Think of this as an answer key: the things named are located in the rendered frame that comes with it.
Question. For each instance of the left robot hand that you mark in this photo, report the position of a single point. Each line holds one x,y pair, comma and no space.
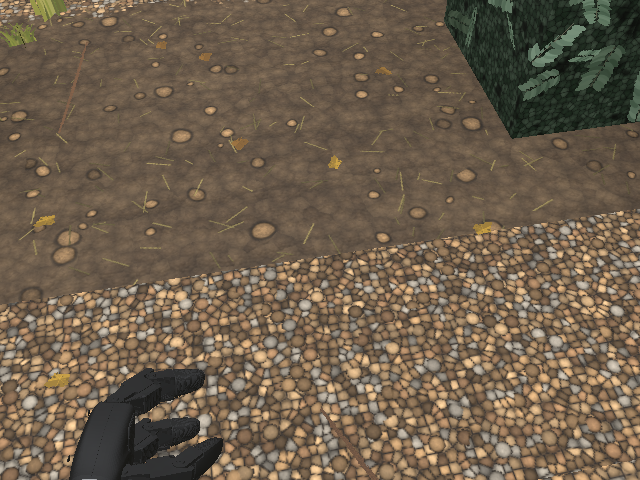
113,447

